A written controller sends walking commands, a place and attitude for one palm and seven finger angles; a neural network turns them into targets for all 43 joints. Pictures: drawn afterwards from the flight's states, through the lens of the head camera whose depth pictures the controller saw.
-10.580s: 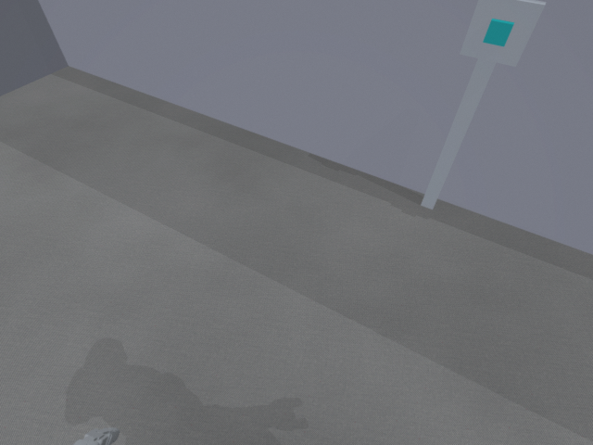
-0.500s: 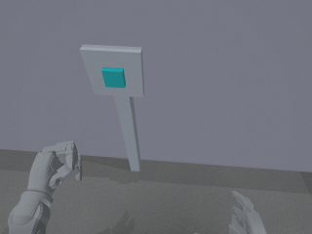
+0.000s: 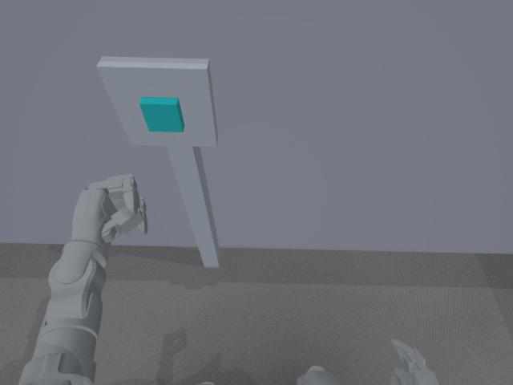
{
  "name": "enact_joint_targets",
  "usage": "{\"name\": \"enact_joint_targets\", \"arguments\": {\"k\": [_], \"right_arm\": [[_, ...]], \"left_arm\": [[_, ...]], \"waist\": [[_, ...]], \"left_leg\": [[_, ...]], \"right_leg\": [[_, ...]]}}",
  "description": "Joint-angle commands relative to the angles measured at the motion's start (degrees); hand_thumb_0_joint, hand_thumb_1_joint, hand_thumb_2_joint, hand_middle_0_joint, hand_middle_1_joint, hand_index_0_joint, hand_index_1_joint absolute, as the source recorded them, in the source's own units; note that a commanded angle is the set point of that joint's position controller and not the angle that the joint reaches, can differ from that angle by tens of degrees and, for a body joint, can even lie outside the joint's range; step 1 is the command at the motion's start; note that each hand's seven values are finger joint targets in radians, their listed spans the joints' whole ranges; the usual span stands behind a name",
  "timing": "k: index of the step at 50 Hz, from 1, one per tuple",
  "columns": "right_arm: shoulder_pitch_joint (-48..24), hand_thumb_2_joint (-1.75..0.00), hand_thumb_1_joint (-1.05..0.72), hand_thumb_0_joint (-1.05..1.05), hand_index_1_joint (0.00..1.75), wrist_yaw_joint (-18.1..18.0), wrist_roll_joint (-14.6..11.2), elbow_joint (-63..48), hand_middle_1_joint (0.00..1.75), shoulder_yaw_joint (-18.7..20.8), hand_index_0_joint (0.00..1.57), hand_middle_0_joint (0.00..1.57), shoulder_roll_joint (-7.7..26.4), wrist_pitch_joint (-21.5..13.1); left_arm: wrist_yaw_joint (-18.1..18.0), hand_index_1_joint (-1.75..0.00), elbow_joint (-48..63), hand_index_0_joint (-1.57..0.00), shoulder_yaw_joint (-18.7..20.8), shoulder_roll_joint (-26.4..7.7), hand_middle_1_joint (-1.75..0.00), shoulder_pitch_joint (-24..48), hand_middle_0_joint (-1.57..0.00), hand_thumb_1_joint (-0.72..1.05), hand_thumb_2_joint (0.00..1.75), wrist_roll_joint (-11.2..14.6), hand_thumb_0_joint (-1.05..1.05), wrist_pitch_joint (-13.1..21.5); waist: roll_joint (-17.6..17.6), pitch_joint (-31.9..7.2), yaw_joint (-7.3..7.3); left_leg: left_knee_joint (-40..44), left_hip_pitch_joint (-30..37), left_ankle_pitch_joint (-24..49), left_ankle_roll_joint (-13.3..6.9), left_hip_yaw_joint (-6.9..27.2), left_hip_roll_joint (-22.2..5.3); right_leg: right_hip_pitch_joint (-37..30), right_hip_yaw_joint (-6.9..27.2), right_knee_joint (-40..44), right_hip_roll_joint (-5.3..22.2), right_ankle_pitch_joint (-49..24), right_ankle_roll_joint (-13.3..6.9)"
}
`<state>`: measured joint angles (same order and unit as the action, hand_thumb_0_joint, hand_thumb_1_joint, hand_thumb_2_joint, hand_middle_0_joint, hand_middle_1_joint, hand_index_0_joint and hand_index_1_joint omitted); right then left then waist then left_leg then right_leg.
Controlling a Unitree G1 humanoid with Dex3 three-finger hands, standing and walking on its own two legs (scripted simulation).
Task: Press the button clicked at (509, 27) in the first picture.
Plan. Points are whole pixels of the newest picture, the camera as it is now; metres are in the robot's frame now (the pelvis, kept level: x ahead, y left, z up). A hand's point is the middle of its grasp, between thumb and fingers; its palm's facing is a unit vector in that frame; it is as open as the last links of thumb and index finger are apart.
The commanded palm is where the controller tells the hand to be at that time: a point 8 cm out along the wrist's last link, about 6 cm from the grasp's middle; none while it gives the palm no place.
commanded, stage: aim a knuckle at the button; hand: left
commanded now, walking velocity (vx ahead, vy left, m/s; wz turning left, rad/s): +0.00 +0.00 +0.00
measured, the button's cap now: (163, 113) +0.55 +0.20 +0.09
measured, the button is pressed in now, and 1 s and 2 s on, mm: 0 0 0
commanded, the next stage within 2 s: press the button with the knuckle in 1.26 s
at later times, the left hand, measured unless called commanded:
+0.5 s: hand (172, 168) +0.45 +0.17 +0.06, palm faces +0.01 -1.00 -0.03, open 3.1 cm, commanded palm +0.43 +0.22 +0.06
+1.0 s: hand (173, 164) +0.46 +0.17 +0.05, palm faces +0.01 -1.00 -0.03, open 3.1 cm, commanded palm +0.43 +0.22 +0.06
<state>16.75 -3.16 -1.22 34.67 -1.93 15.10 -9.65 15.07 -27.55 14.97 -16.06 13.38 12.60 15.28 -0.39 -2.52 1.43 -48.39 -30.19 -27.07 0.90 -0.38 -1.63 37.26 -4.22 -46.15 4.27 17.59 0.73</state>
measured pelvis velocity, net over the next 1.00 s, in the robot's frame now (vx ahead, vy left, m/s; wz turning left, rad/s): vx -0.01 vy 0.00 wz -0.03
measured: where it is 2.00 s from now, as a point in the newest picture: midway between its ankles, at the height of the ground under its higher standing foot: outside the picture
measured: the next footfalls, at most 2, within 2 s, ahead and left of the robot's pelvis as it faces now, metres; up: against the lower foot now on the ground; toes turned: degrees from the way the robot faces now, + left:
none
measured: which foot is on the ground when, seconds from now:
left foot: down 0.00-1.00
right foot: down 0.00-1.00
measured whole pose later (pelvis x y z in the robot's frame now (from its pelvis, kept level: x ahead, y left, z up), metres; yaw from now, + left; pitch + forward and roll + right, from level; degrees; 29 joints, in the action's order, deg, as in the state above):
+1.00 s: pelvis -0.01 +0.00 -0.01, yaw -2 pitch +17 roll +0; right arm 21.1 -0.6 0.6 34.9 -0.8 15.2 1.6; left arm 11.5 -58.4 21.2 -22.0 41.2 6.3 24.2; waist -0.2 -3.9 7.0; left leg -53.4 -42.3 -27.9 0.9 -1.4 -2.6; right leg 49.6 -2.8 -49.8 3.2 17.0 0.4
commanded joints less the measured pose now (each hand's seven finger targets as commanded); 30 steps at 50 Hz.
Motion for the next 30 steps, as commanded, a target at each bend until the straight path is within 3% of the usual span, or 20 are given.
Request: {"name": "enact_joint_targets", "arguments": {"k": [1,4,6,7,9,14,16,17,19,21,24,26,27,28,30], "right_arm": [[1.3,-0.9,-0.9,0.0,0.3,-0.57,0.33,-6.6,0.3,2.99,0.2,0.2,7.99,-1.59],[1.9,-0.9,-0.9,0.0,0.3,-0.06,0.36,-6.69,0.3,3.15,0.2,0.2,7.76,-0.5],[2.71,-0.9,-0.9,0.0,0.3,0.04,0.42,-6.18,0.3,3.3,0.2,0.2,8.15,0.5],[2.79,-0.9,-0.9,0.0,0.3,0.22,0.41,-6.53,0.3,3.27,0.2,0.2,7.99,0.82],[3.42,-0.9,-0.9,0.0,0.3,0.46,0.31,-6.22,0.3,3.48,0.2,0.2,7.85,1.34],[5.21,-0.9,-0.9,0.0,0.3,0.72,0.59,-4.8,0.3,3.83,0.2,0.2,8.21,2.71],[6.19,-0.9,-0.9,0.0,0.3,0.68,0.91,-4.09,0.3,3.83,0.2,0.2,8.59,3.41],[6.49,-0.9,-0.9,0.0,0.3,0.73,0.99,-4.06,0.3,3.98,0.2,0.2,8.51,3.75],[6.65,-0.9,-0.9,0.0,0.3,0.97,1.07,-3.84,0.3,3.71,0.2,0.2,8.2,4.21],[7.45,-0.9,-0.9,0.0,0.3,1.01,1.36,-3.37,0.3,3.8,0.2,0.2,8.54,4.78],[8.32,-0.9,-0.9,0.0,0.3,1.19,1.63,-3.18,0.3,3.74,0.2,0.2,8.76,5.6],[9.18,-0.9,-0.9,0.0,0.3,1.27,1.89,-3.0,0.3,3.82,0.2,0.2,8.99,6.21],[9.49,-0.9,-0.9,0.0,0.3,1.38,2.02,-3.07,0.3,3.79,0.2,0.2,8.99,6.45],[9.83,-0.9,-0.9,0.0,0.3,1.46,2.07,-3.01,0.3,3.88,0.2,0.2,9.05,6.69],[10.23,-0.9,-0.9,0.0,0.3,1.9,2.18,-3.77,0.3,3.96,0.2,0.2,8.99,7.24]], "left_arm": [[-0.5,-1.5,6.97,-1.3,4.59,-12.7,-1.5,21.56,-1.3,0.9,0.9,0.28,0.0,5.12],[-0.54,-1.5,4.67,-1.3,4.93,-12.5,-1.5,22.57,-1.3,0.9,0.9,-0.06,0.0,5.84],[-0.74,-1.5,1.29,-1.3,6.91,-15.03,-1.5,24.61,-1.3,0.9,0.9,-0.27,0.0,6.18],[-0.62,-1.5,1.76,-1.3,5.9,-14.1,-1.5,25.77,-1.3,0.9,0.9,-0.57,0.0,6.55],[-0.71,-1.5,0.08,-1.3,3.81,-11.85,-1.5,28.57,-1.3,0.9,0.9,-0.88,0.0,6.86],[-1.84,-1.5,-5.28,-1.3,3.21,-11.91,-1.5,37.27,-1.3,0.9,0.9,-2.16,0.0,8.29],[-2.53,-1.5,-8.17,-1.3,5.55,-15.23,-1.5,40.14,-1.3,0.9,0.9,-2.83,0.0,9.01],[-2.75,-1.5,-8.64,-1.3,6.34,-16.18,-1.5,41.07,-1.3,0.9,0.9,-3.36,0.0,9.46],[-2.97,-1.5,-10.47,-1.3,5.48,-15.59,-1.5,44.01,-1.3,0.9,0.9,-3.95,0.0,10.08],[-3.34,-1.5,-13.68,-1.3,6.21,-16.68,-1.5,46.45,-1.3,0.9,0.9,-4.34,0.0,10.74],[-3.58,-1.5,-18.04,-1.3,8.17,-19.04,-1.5,49.28,-1.3,0.9,0.9,-5.22,0.0,11.43],[-3.72,-1.5,-20.26,-1.3,8.62,-20.07,-1.5,52.1,-1.3,0.9,0.9,-5.81,0.0,11.92],[-3.65,-1.5,-20.44,-1.3,8.64,-20.22,-1.5,53.25,-1.3,0.9,0.9,-5.95,0.0,12.16],[-3.56,-1.5,-21.11,-1.3,9.0,-20.97,-1.5,53.6,-1.3,0.9,0.9,-6.35,0.0,12.44],[-3.01,-1.5,-22.45,-1.3,8.21,-18.9,-1.5,50.5,-1.3,0.9,0.9,-6.15,0.0,12.39]], "waist": [[0.64,-18.43,0.87],[-2.84,-20.09,0.22],[0.34,-19.58,0.7],[-1.54,-20.43,0.57],[-1.8,-19.86,1.71],[-1.54,-21.33,3.05],[0.54,-21.91,3.26],[-0.52,-23.84,3.05],[-2.76,-23.61,3.52],[0.2,-23.44,4.24],[-1.63,-24.64,4.23],[-0.12,-25.22,5.19],[-1.33,-26.81,5.3],[-2.29,-27.45,5.19],[-2.68,-28.0,4.4]], "left_leg": [[7.69,-2.63,17.11,-0.68,0.17,2.08],[7.58,-2.44,18.71,-0.48,-0.5,2.14],[7.1,-4.18,18.58,-0.71,-0.46,1.98],[7.19,-3.98,19.17,-0.67,-0.64,2.09],[6.85,-3.33,19.07,-0.66,-0.8,1.9],[5.69,-4.38,17.3,-0.81,-0.61,1.97],[5.18,-6.03,17.43,-0.97,-0.4,1.97],[4.84,-5.84,18.27,-1.0,-0.61,2.0],[4.45,-6.29,17.93,-0.91,-0.73,2.1],[3.85,-7.73,17.49,-1.16,-0.35,1.97],[3.18,-9.36,15.91,-1.26,-0.73,2.2],[2.42,-10.19,15.92,-1.5,-0.45,2.13],[2.11,-10.34,16.19,-1.51,-0.74,2.19],[1.86,-10.11,16.83,-1.45,-0.61,2.14],[1.89,-9.88,17.61,-1.35,-0.78,2.12]], "right_leg": [[-17.5,2.16,3.47,-3.29,-12.39,-1.65],[-18.02,2.41,2.93,-3.14,-14.74,-1.87],[-18.38,2.57,2.73,-3.37,-15.22,-1.74],[-18.4,2.65,2.47,-3.21,-15.92,-1.79],[-16.27,2.39,2.54,-3.4,-15.8,-1.72],[-13.62,2.57,1.76,-3.51,-14.17,-1.62],[-14.17,2.66,1.19,-3.55,-14.68,-1.56],[-14.72,2.98,0.68,-3.51,-15.77,-1.55],[-13.64,3.07,0.36,-3.43,-15.65,-1.67],[-12.95,2.92,-0.02,-3.68,-15.31,-1.6],[-12.39,3.53,-0.43,-3.55,-14.33,-1.56],[-11.72,3.41,-0.93,-3.73,-14.44,-1.5],[-12.1,3.75,-1.07,-3.65,-15.03,-1.36],[-11.5,3.6,-1.49,-3.68,-15.39,-1.49],[-11.45,3.41,-1.63,-3.87,-15.69,-1.73]]}}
